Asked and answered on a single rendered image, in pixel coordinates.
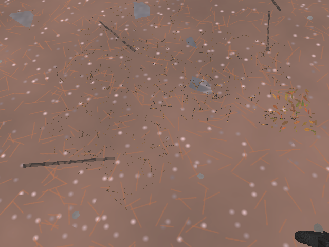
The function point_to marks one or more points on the right robot hand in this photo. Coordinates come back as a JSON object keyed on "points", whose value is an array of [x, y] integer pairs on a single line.
{"points": [[314, 239]]}

